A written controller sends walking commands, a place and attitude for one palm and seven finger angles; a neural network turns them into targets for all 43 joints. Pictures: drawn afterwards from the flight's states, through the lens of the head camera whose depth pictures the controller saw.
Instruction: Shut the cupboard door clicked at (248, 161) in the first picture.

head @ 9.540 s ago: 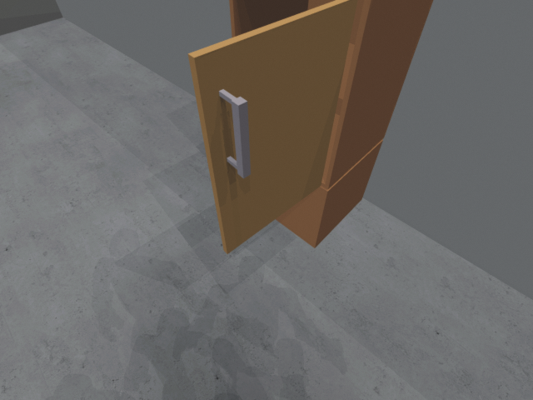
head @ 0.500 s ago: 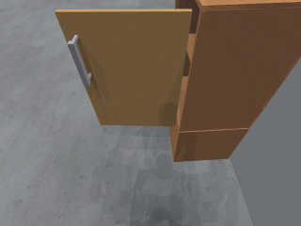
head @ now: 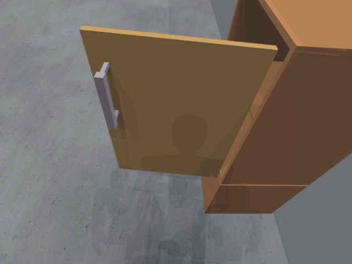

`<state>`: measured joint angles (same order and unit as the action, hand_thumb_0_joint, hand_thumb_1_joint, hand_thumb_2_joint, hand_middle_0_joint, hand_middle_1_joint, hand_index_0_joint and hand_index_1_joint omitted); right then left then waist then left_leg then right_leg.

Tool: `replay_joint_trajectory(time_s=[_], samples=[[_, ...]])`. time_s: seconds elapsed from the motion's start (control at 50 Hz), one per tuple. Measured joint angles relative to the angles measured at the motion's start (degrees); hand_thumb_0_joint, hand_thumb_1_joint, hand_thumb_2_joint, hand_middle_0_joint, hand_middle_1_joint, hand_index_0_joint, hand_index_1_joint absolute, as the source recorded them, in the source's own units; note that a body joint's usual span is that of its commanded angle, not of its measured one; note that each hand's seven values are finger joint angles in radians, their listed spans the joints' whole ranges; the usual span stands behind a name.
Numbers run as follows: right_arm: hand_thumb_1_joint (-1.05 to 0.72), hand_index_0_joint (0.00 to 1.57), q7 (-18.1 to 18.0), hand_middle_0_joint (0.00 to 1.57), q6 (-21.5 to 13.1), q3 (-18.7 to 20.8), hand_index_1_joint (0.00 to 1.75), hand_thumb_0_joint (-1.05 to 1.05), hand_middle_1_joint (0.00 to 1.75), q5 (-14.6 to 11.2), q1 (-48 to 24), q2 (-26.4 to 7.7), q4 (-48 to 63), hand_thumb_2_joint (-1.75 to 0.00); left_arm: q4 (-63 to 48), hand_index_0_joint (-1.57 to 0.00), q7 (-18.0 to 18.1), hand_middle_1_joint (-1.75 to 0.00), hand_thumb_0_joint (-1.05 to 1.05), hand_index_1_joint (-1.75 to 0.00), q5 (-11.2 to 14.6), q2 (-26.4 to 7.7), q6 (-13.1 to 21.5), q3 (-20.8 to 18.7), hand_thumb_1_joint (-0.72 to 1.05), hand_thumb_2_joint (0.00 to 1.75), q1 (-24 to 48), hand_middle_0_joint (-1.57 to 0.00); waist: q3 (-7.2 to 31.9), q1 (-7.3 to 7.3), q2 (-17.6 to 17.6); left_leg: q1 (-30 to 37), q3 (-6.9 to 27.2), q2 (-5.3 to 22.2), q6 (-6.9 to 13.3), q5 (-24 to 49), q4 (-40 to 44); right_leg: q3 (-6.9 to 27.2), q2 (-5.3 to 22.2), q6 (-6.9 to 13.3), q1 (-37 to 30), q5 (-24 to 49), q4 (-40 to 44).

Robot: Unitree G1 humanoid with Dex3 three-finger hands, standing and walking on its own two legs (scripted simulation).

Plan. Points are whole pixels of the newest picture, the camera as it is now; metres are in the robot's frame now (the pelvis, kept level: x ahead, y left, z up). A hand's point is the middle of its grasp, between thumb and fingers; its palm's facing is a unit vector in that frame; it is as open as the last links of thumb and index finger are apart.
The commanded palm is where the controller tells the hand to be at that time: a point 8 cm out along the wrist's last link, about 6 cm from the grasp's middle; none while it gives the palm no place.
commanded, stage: come to a stop and stand still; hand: left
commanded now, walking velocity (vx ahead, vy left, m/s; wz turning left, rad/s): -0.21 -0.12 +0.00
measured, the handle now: (109, 98) +0.47 +0.22 +0.09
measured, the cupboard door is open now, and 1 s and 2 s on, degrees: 85 85 85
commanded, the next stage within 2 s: none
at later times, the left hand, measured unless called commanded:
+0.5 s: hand out of the picture +0.06 +0.14 -0.16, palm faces +0.04 -0.97 -0.23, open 7.3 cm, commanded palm none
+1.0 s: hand out of the picture -0.04 +0.22 -0.17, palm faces +0.02 -0.96 -0.27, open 7.3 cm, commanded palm none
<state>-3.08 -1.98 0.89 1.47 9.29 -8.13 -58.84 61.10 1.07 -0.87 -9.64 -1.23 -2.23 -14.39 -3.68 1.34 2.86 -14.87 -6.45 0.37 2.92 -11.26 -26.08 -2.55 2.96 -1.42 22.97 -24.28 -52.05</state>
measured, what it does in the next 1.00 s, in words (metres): steps on the spot: right foot, then left foot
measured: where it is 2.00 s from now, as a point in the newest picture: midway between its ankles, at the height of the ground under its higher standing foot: outside the picture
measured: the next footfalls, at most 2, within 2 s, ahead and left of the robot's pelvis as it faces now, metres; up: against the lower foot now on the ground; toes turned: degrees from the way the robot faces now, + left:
right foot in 0.22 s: +0.03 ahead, -0.14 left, +0.00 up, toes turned +4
left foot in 0.62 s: +0.05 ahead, +0.09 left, +0.00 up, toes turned +1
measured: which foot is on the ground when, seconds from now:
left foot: down 0.00-0.24, up 0.26-0.60, down 0.62-1.00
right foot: up 0.00-0.20, down 0.22-1.00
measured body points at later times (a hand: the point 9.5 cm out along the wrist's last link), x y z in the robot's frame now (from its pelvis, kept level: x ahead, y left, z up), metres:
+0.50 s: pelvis +0.01 -0.05 +0.00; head +0.04 -0.05 +0.45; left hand +0.06 +0.19 -0.14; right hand +0.05 -0.30 -0.15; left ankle -0.03 +0.08 -0.69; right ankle -0.01 -0.16 -0.74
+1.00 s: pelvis -0.05 +0.02 -0.01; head -0.06 +0.01 +0.44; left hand -0.04 +0.27 -0.15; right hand +0.03 -0.20 -0.15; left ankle -0.02 +0.09 -0.74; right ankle -0.01 -0.14 -0.74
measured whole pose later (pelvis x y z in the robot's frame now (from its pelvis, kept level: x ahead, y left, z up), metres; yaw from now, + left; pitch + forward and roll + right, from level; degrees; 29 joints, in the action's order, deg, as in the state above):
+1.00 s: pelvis -0.05 +0.02 -0.01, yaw +0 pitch -3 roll +0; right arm -0.3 0.7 1.2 1.3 13.2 -10.5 -52.8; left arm 57.0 1.9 -2.0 -11.2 -1.7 0.2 -18.2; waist -0.8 0.8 -1.6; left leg -14.2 -4.7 -3.5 4.7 -13.7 -30.0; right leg 2.4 3.7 -0.7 16.0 -14.9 -31.7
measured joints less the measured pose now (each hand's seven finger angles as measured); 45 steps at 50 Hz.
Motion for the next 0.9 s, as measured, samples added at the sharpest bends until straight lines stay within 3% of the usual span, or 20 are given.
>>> replay_joint_trajectory(time_s=[0.14, 0.18, 0.22, 0.24, 0.32, 0.4, 0.52, 0.6, 0.62, 0.64, 0.7, 0.8, 0.9], samples=[[-0.93, 0.2, 0.22, 0.21, 2.62, 1.13, 0.3, 0.0, 0.3, 0.42, 0.48, -1.03, -0.6, -0.9, -4.33, -0.2, 0.06, -0.3, 0.0, -0.3, -0.44, -1.59, -2.13, -1.03, 0.92, 0.9, 4.26, -0.2, -0.32, -1.43, -2.1, -0.27, 0.53, 2.4, -1.49, -1.74, -1.8, -0.16, -1.39, 0.35, -1.38, -0.71, 5.15], [-0.92, 0.2, 0.36, 0.21, 2.98, 1.58, 0.3, 0.0, 0.3, 0.4, 0.91, -1.56, -0.59, -0.9, -5.3, -0.2, 0.13, -0.3, 0.0, -0.3, -0.42, -1.9, -1.99, -1.1, 0.92, 0.9, 4.86, -0.2, -0.46, -1.76, -2.93, -0.78, 0.75, 3.06, -2.24, -2.18, -2.7, -0.45, -1.53, 0.66, -3.73, 1.71, 9.63], [-0.92, 0.2, 0.66, 0.21, 3.3, 2.0, 0.3, 0.0, 0.3, 0.11, 1.73, -1.98, -0.54, -0.9, -6.35, -0.2, 0.15, -0.3, 0.0, -0.3, -0.47, -2.44, -1.27, -0.99, 0.91, 0.9, 4.7, -0.2, -0.15, -1.82, -2.97, -1.84, 0.73, 3.18, -3.23, -3.17, -4.67, -0.21, -1.15, 0.99, -7.58, 9.2, 18.06], [-0.92, 0.2, 0.9, 0.21, 3.55, 2.2, 0.3, 0.01, 0.3, -0.16, 2.08, -2.12, -0.52, -0.9, -6.65, -0.2, 0.29, -0.3, 0.0, -0.3, -0.67, -2.78, -0.66, -0.98, 0.91, 0.9, 4.36, -0.2, 0.31, -1.64, -2.55, -2.75, 0.39, 3.08, -3.73, -4.0, -6.23, 0.25, -0.99, 1.21, -8.63, 7.16, 20.34], [-0.92, 0.2, 1.36, 0.2, 5.4, 3.02, 0.3, 0.01, 0.3, -0.59, 2.1, -3.95, -0.77, -0.9, -5.51, -0.2, 0.7, -0.3, 0.0, -0.3, -0.82, -1.23, 0.23, 0.19, 0.91, 0.9, 4.52, -0.2, -0.25, -2.31, -4.45, -6.53, 4.62, 1.08, -4.82, -16.74, -19.98, -0.4, -1.59, 2.42, -9.1, 5.72, 20.45], [-0.92, 0.2, 1.78, 0.2, 5.87, 2.87, 0.3, 0.01, 0.3, -0.78, 1.97, -4.31, -1.19, -0.9, -4.95, -0.2, 0.81, -0.3, 0.0, -0.3, -0.42, 0.01, 0.8, 0.91, 0.91, 0.9, 4.02, -0.2, -0.63, -2.05, -3.73, -7.08, 5.26, -0.7, -6.24, -16.63, -26.83, -0.31, -1.03, 2.65, -10.79, 7.7, 23.62], [-0.91, 0.2, 2.35, 0.2, 5.87, 2.46, 0.3, 0.01, 0.3, -0.86, 1.05, -3.71, -0.69, -0.9, -4.61, -0.21, 0.95, -0.3, 0.0, -0.3, -0.57, -0.18, 0.9, 0.48, 0.92, 0.9, 3.17, -0.21, -0.99, -0.36, -1.61, -4.3, 5.17, -1.02, -7.11, -15.1, -20.45, -0.64, 0.03, 2.14, -11.38, 9.35, 25.71], [-0.91, 0.2, 2.47, 0.2, 4.82, 2.13, 0.3, 0.01, 0.3, -0.87, -0.01, -3.23, 0.29, -0.9, -3.56, -0.21, 0.75, -0.3, 0.0, -0.3, -0.63, -1.34, 0.42, 0.11, 0.92, 0.9, 2.09, -0.21, -0.92, 0.24, -0.49, 0.41, 4.54, -0.78, -6.56, -8.12, -7.45, -0.73, 0.74, 0.89, -10.05, 8.83, 23.59], [-0.91, 0.2, 2.49, 0.2, 4.28, 1.98, 0.3, 0.01, 0.3, -0.83, 0.07, -3.37, 0.68, -0.9, -3.28, -0.21, 0.68, -0.3, 0.0, -0.3, -0.49, -1.48, 0.14, 0.07, 0.91, 0.9, 1.63, -0.21, -0.57, 0.2, -0.93, 2.04, 4.65, -0.2, -6.03, -4.87, -3.51, -0.98, 0.42, 0.45, -9.35, 8.29, 22.34], [-0.91, 0.2, 2.37, 0.2, 3.73, 1.95, 0.3, 0.01, 0.3, -0.68, 0.05, -3.25, 0.73, -0.9, -2.84, -0.21, 0.58, -0.3, 0.0, -0.3, -0.3, -1.74, -0.25, 0.03, 0.91, 0.9, 1.5, -0.21, -0.36, 0.05, -0.93, 2.37, 4.72, -0.24, -4.18, -4.75, -2.42, -1.19, 0.51, -0.02, -8.68, 7.64, 20.97], [-0.91, 0.2, 2.3, 0.2, 3.01, 1.34, 0.3, 0.01, 0.3, -0.62, 0.03, -2.96, 2.44, -0.9, -1.71, -0.21, 1.85, -0.3, 0.0, -0.3, -0.36, -2.04, 0.48, 0.87, 0.91, 0.9, 0.58, -0.21, -0.51, 0.35, -1.17, 0.71, 4.14, -0.52, -1.31, -6.84, -7.01, -0.71, 0.85, -0.95, -8.55, 8.5, 20.11], [-0.91, 0.2, 1.68, 0.2, 2.11, 0.31, 0.3, 0.01, 0.3, -0.44, 1.47, -2.05, 5.84, -0.9, -2.02, -0.2, 1.86, -0.3, 0.01, -0.3, -0.52, -2.34, -0.79, 1.83, 0.91, 0.9, -1.16, -0.2, 0.72, 0.25, -2.51, 1.75, 2.34, -2.16, 0.5, -6.74, -7.78, 1.22, 1.1, 1.45, -8.39, 3.77, 16.92], [-0.92, 0.2, 2.17, 0.2, 2.84, 0.05, 0.3, 0.0, 0.3, -0.59, 2.2, -1.47, 6.25, -0.9, -3.16, -0.2, 1.19, -0.3, 0.01, -0.3, -0.88, -1.92, -0.46, 2.36, 0.91, 0.9, -2.25, -0.2, 1.88, 0.19, -4.31, 1.59, 1.68, -3.19, 1.39, -5.15, -6.67, 3.17, 1.32, 0.01, -8.25, 9.0, 18.84]])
